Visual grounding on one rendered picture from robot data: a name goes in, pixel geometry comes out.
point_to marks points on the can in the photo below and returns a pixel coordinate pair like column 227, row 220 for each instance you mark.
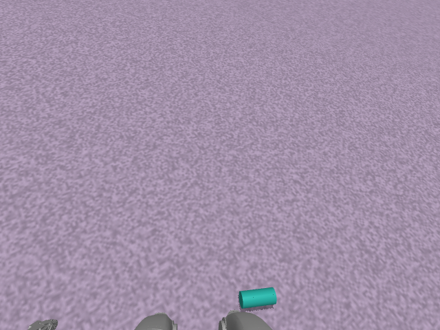
column 257, row 297

